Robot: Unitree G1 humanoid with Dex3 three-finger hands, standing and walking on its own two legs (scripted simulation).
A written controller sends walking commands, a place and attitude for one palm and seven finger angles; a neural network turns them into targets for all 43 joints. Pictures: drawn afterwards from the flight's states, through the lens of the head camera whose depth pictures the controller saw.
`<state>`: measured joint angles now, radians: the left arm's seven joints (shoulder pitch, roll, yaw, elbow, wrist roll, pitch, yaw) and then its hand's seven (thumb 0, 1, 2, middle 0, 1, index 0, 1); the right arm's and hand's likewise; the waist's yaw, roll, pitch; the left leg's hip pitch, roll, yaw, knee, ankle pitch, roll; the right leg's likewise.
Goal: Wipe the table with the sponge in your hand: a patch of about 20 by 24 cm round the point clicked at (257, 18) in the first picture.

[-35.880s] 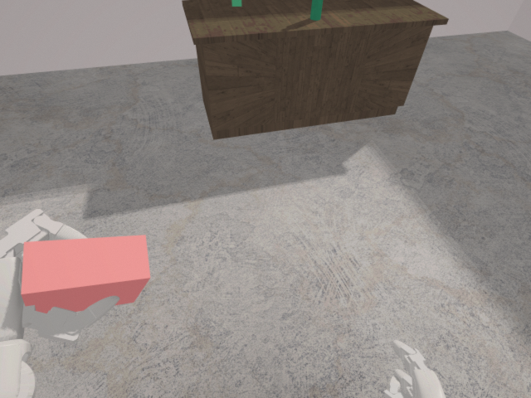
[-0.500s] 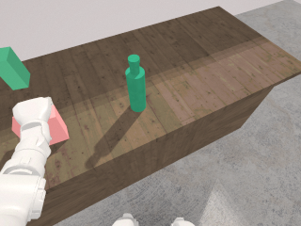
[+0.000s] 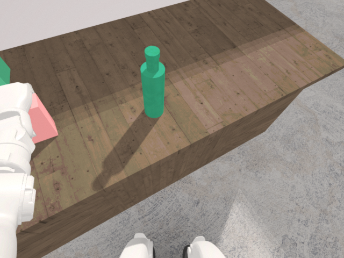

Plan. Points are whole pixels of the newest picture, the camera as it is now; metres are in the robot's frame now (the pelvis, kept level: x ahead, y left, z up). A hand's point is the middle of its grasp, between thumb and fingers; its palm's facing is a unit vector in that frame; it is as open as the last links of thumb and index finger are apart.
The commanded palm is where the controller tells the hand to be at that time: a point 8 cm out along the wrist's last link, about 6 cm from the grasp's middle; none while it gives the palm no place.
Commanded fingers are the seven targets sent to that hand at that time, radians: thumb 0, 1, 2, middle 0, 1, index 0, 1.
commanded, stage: wipe forward along the middle lane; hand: left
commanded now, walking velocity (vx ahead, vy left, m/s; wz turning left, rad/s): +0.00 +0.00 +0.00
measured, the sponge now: (27, 127) +0.43 +0.36 -0.02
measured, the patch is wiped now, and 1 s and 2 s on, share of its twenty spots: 1.00 1.00 1.00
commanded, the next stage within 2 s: slide back across to the first lane in 0.44 s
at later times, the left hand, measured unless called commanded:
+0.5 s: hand (17, 100) +0.49 +0.38 +0.02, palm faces -0.16 +0.02 -0.99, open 9.6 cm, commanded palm +0.50 +0.34 +0.05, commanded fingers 0.00 0.10 1.30 -1.20 -1.60 -1.20 -1.60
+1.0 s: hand (6, 99) +0.49 +0.40 +0.02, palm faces -0.16 -0.01 -0.99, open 9.6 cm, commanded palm +0.47 +0.39 +0.07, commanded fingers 0.00 0.10 1.30 -1.20 -1.60 -1.20 -1.60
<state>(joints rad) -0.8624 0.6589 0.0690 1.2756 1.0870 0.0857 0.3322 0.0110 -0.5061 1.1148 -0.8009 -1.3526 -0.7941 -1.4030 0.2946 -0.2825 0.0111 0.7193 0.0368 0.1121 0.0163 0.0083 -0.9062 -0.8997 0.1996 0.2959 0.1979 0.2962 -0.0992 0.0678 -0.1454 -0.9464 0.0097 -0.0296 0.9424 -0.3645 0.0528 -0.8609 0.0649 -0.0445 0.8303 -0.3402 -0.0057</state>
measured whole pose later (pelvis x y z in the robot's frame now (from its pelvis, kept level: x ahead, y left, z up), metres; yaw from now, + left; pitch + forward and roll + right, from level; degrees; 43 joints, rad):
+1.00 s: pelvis +0.03 +0.01 +0.00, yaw -1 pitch +24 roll -6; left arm -0.87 0.80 0.18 1.23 1.13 0.05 0.23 0.00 -0.50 1.12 -0.78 -1.37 -0.78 -1.42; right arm 0.32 -0.30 0.03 0.70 0.02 0.18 0.04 0.01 -0.91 -0.90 0.20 0.30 0.20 0.30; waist -0.13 0.06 -0.12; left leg -0.94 0.01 -0.02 0.93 -0.41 0.07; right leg -0.84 0.07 -0.03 0.79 -0.36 0.01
